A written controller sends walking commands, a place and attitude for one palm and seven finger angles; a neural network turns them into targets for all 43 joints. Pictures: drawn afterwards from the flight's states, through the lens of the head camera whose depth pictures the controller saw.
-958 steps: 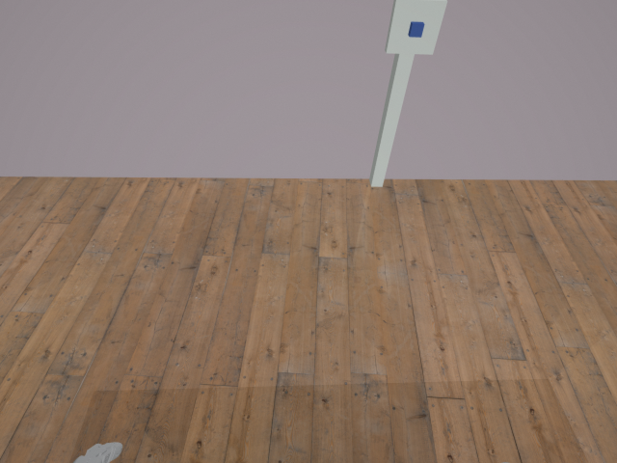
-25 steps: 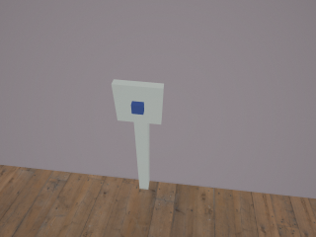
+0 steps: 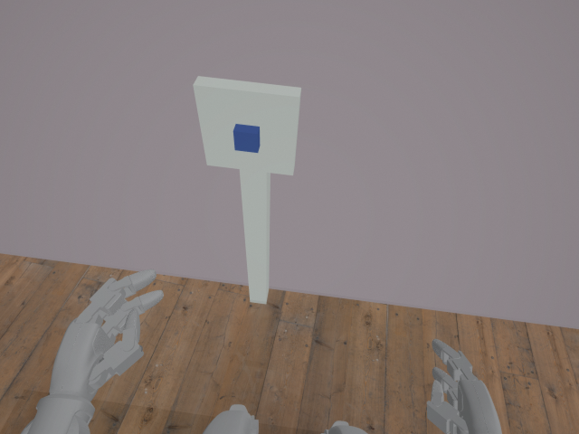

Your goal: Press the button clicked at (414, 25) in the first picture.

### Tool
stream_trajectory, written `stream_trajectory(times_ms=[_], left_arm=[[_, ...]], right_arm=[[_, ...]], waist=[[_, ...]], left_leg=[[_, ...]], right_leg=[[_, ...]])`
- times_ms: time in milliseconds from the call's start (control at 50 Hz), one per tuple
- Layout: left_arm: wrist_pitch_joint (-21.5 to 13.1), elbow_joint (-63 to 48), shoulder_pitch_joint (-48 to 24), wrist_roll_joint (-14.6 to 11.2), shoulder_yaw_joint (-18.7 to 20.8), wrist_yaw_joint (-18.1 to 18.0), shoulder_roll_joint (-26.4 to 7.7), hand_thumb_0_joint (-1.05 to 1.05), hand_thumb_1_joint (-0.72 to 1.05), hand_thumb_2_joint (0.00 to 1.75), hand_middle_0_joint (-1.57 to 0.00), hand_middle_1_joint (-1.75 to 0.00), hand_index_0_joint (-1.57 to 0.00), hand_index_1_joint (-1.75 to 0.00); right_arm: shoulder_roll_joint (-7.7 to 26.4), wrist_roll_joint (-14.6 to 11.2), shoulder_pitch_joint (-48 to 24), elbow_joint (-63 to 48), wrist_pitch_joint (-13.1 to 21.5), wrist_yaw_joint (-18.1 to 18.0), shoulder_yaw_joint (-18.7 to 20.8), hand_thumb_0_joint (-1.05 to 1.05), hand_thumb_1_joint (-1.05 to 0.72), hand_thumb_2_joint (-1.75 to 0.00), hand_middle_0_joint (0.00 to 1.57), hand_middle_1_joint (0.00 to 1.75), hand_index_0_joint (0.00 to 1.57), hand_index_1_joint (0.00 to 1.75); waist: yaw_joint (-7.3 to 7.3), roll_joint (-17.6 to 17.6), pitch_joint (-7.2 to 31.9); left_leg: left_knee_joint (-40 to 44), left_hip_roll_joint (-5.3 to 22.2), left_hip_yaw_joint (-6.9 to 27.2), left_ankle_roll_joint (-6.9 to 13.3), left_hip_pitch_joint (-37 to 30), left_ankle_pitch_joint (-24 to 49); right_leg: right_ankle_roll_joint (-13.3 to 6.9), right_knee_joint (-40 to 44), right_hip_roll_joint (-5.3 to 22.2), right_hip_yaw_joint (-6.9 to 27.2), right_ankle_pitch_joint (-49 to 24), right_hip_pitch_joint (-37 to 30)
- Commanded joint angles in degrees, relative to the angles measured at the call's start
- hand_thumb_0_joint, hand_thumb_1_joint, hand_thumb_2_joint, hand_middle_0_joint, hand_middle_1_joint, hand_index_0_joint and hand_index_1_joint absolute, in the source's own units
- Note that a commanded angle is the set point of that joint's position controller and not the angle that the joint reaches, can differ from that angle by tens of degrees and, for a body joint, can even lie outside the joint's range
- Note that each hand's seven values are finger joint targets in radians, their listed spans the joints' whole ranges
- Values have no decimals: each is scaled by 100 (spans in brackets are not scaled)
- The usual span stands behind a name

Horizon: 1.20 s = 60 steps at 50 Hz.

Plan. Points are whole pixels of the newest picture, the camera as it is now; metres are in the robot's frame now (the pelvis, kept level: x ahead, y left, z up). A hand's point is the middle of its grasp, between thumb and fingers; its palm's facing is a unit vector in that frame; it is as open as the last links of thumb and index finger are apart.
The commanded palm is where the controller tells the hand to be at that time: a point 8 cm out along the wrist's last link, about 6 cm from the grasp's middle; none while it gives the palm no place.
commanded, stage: raise the hand and make a fist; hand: left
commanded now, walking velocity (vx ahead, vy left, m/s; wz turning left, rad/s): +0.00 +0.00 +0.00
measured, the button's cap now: (247, 137) +0.60 +0.11 +0.06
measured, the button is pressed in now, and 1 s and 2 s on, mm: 0 0 0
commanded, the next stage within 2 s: aim a knuckle at the button in 1.68 s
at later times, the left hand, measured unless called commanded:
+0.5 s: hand (141, 341) +0.23 +0.20 +0.02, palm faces -0.08 -1.00 -0.03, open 3.2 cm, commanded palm +0.20 +0.26 +0.03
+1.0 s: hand (126, 332) +0.23 +0.22 +0.04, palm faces -0.06 -1.00 -0.05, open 3.1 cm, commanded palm +0.21 +0.27 +0.05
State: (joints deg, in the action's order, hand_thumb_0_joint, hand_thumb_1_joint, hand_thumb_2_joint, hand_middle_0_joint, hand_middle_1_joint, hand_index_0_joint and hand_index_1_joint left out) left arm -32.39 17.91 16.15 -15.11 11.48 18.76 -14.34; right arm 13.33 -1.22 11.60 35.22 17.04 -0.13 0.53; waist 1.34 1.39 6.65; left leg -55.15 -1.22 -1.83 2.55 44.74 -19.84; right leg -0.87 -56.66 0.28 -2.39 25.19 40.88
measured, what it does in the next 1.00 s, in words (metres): stands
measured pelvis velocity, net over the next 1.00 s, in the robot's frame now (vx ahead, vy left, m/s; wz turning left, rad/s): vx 0.03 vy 0.01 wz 0.00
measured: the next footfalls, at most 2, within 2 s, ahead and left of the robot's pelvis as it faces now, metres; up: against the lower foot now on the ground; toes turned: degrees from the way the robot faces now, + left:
none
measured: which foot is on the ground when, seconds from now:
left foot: down 0.00-1.00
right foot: down 0.00-1.00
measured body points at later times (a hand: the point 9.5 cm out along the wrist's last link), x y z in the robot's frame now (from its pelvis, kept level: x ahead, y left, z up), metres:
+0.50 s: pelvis +0.03 -0.02 -0.03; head +0.09 -0.01 +0.42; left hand +0.23 +0.26 +0.03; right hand +0.21 -0.25 -0.10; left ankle +0.07 +0.09 -0.68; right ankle +0.03 -0.11 -0.68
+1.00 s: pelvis +0.03 +0.01 -0.01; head +0.07 +0.03 +0.43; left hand +0.23 +0.27 +0.05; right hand +0.22 -0.22 -0.07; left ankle +0.07 +0.09 -0.68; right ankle +0.03 -0.11 -0.68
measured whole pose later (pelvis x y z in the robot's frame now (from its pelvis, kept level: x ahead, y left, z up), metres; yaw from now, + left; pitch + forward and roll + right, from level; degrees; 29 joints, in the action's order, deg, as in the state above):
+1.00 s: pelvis +0.03 +0.01 -0.01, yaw +0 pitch +13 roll -4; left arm -18.3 -1.7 23.7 -18.1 12.9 21.0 -17.2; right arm 12.5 -2.5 13.7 27.9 10.3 -2.3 -2.0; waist 0.5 -1.9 8.8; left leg -63.2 0.2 1.1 2.7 49.7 -26.1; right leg -0.7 -59.3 -1.6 -5.0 29.1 42.7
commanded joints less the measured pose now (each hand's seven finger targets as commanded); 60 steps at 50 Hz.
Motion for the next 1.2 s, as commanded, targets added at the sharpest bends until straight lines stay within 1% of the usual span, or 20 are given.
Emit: stream_trajectory(times_ms=[0,20,60,100,120,180,220,280,340,380,420,460,520,600,700,780,880,1020,1100,1180], left_arm=[[-587,-1394,734,-393,794,1064,-1232,0,90,90,-67,-81,-67,-81],[-470,-1849,570,-530,1006,1028,-1443,0,90,90,-69,-84,-69,-84],[-296,-2857,443,-811,1044,854,-1325,0,90,90,-75,-90,-75,-90],[-175,-3534,323,-840,1022,556,-1229,0,90,90,-81,-96,-81,-96],[-112,-3728,230,-762,970,410,-1255,0,90,90,-83,-99,-83,-99],[90,-3371,260,-499,579,285,-942,0,90,90,-92,-108,-92,-108],[329,-2716,322,-440,423,476,-828,0,90,90,-97,-114,-97,-114],[737,-2303,507,-487,626,909,-1113,0,90,90,-105,-123,-105,-123],[987,-2533,790,-746,1117,1119,-1345,0,90,90,-113,-132,-113,-132],[985,-2877,1051,-864,1415,1028,-1423,0,90,90,-119,-138,-119,-138],[920,-2955,1153,-904,1521,810,-1367,0,90,90,-124,-144,-124,-144],[779,-2964,1227,-866,1332,623,-1092,0,90,90,-130,-150,-130,-150],[721,-2593,1127,-691,966,528,-871,0,90,90,-130,-150,-130,-150],[707,-2731,876,-547,594,642,-883,0,90,90,-130,-150,-130,-150],[561,-3501,749,-569,811,456,-1192,0,90,90,-130,-150,-130,-150],[640,-3382,813,-525,820,168,-1065,0,90,90,-130,-150,-130,-150],[1054,-2962,782,-359,435,200,-851,0,90,90,-130,-150,-130,-150],[1039,-3289,124,-428,665,209,-1226,0,90,90,-130,-150,-130,-150],[941,-3238,197,-388,604,124,-1074,0,90,90,-130,-150,-130,-150],[1124,-3066,201,-338,494,157,-1037,0,90,90,-130,-150,-130,-150]], right_arm=[[941,-77,-567,-1478,372,17,419,0,-90,-90,20,30,20,30],[961,-59,-528,-1528,335,-12,418,0,-90,-90,20,30,20,30],[826,-110,-486,-1642,251,-102,379,0,-90,-90,20,30,20,30],[724,-97,-394,-1545,183,-203,345,0,-90,-90,20,30,20,30],[720,-72,-371,-1473,144,-246,326,0,-90,-90,20,30,20,30],[686,-65,-191,-1156,76,-360,336,0,-90,-90,20,30,20,30],[713,-84,-135,-1032,35,-408,312,0,-90,-90,20,30,20,30],[788,-150,-138,-1083,4,-456,327,0,-90,-90,20,30,20,30],[727,-167,-170,-1228,-2,-444,320,0,-90,-90,20,30,20,30],[626,-148,-216,-1291,-19,-418,344,0,-90,-90,20,30,20,30],[546,-108,-264,-1247,-35,-385,352,0,-90,-90,20,30,20,30],[505,-99,-252,-1182,-56,-344,372,0,-90,-90,20,30,20,30],[587,-76,-250,-1155,-134,-307,371,0,-90,-90,20,30,20,30],[748,-113,-123,-1315,-159,-294,361,0,-90,-90,20,30,20,30],[746,-106,-60,-1455,-122,-324,322,0,-90,-90,20,30,20,30],[719,-107,-99,-1446,-239,-312,276,0,-90,-90,20,30,20,30],[800,-143,-58,-1562,-374,-295,223,0,-90,-90,20,30,20,30],[843,-99,-18,-1634,-344,-329,120,0,-90,-90,20,30,20,30],[823,-107,20,-1599,-324,-313,111,0,-90,-90,20,30,20,30],[849,-122,32,-1587,-324,-296,110,0,-90,-90,20,30,20,30]], waist=[[-578,-690,1303],[-583,-887,1433],[-487,-1159,1462],[-366,-1277,1376],[-238,-989,1200],[52,-947,792],[182,-381,599],[69,-198,989],[-212,-156,1751],[-402,-332,2120],[-484,-287,2050],[-397,-405,1739],[-184,-190,1135],[-71,-463,1083],[-194,-737,1532],[-184,-863,1240],[-64,-773,885],[-79,-657,911],[-103,-870,957],[-69,-885,939]], left_leg=[[136,47,459,-202,-151,-1200],[139,93,555,-198,-171,-1263],[148,131,584,-135,-317,-1258],[54,160,587,-91,-319,-1008],[-76,186,622,-62,-113,-988],[-474,203,573,-30,23,-423],[-691,197,566,-24,308,-220],[-827,180,477,-20,444,55],[-773,166,474,-21,164,681],[-639,168,465,-49,-112,1121],[-534,167,473,-78,-227,1292],[-443,169,457,-111,-314,1252],[-416,166,493,-104,-163,938],[-186,165,521,-73,-347,462],[56,197,600,-83,-840,531],[259,222,681,-143,-910,270],[501,231,769,-157,-875,-173],[614,220,864,-156,-972,-269],[706,243,888,-204,-1188,-181],[760,227,866,-180,-1193,-229]], right_leg=[[-188,308,-56,416,1252,600],[-184,197,-102,433,1205,613],[-167,337,-104,499,1122,446],[-168,354,-147,438,894,393],[-155,342,-205,445,956,504],[-112,387,-235,419,557,835],[-47,464,-256,486,458,848],[68,620,-99,745,122,449],[201,532,12,839,-1013,-362],[206,385,15,713,-1821,-718],[154,286,-72,536,-2000,-706],[116,250,-95,377,-1917,-405],[70,250,-173,234,-1328,113],[-34,387,-212,116,-446,434],[-105,356,-265,-10,-416,298],[-120,377,-303,-161,-265,387],[-99,531,-309,-219,-116,434],[-134,601,-341,-195,-96,262],[-140,601,-315,-218,-175,276],[-118,709,-292,-205,-195,189]])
